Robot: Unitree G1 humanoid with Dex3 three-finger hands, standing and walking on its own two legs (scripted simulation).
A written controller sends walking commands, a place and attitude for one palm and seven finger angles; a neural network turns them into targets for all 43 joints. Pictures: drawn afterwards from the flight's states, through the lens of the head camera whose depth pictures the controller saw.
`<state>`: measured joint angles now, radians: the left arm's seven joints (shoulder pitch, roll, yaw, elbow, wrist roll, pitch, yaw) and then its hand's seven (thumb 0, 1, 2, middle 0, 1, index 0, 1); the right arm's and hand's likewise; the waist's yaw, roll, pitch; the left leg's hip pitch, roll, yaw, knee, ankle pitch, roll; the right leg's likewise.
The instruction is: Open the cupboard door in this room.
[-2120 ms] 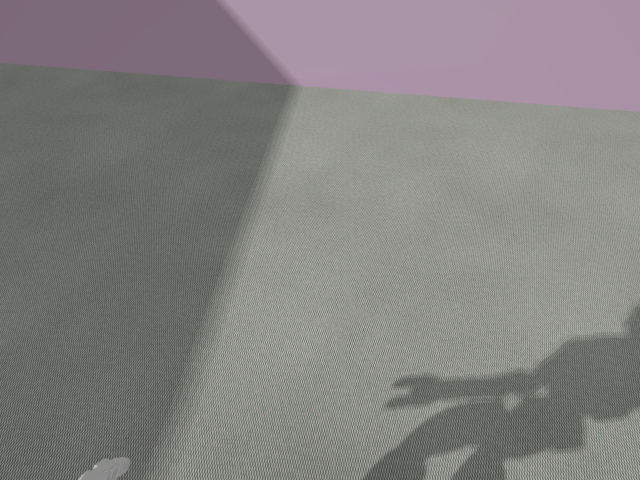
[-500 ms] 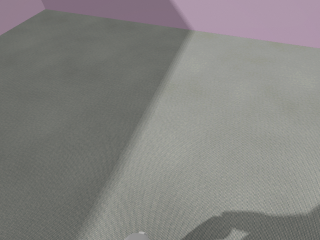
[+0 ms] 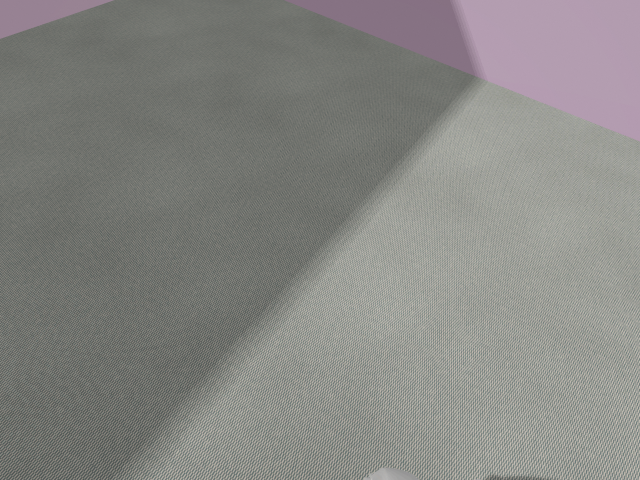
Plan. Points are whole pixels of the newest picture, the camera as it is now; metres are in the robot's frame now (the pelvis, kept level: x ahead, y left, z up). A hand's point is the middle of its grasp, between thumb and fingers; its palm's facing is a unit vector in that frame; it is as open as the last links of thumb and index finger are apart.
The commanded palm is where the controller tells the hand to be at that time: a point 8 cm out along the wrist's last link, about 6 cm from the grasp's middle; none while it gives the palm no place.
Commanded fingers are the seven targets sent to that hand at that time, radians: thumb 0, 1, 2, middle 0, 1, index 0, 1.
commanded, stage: turn or walk to find it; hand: left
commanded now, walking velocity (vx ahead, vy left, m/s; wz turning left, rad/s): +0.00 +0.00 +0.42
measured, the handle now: out of the picture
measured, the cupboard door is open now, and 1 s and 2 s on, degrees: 0 0 0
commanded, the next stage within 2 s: none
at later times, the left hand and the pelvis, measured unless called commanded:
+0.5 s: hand out of the picture +0.02 +0.17 -0.15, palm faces +0.23 -0.94 -0.25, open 7.4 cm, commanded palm none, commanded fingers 0.00 0.90 0.90 -0.20 -0.30 -0.20 -0.30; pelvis -0.01 -0.03 +0.00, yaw +13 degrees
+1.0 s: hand out of the picture -0.06 +0.22 -0.16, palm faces +0.42 -0.87 -0.25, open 7.4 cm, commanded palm none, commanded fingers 0.00 0.90 0.90 -0.20 -0.30 -0.20 -0.30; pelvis -0.04 -0.01 +0.00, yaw +24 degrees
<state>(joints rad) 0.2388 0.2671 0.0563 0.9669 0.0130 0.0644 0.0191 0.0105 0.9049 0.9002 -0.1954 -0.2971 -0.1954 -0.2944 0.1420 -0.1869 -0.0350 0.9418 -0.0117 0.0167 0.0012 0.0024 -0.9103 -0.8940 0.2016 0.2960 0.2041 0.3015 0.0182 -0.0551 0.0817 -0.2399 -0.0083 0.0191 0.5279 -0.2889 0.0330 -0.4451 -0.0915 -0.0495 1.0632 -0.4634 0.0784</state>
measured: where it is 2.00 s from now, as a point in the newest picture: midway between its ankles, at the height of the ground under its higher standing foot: outside the picture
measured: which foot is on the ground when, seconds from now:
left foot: down 0.00-0.26, up 0.28-0.62, down 0.64-1.00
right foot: up 0.00-0.24, down 0.26-0.64, up 0.66-1.00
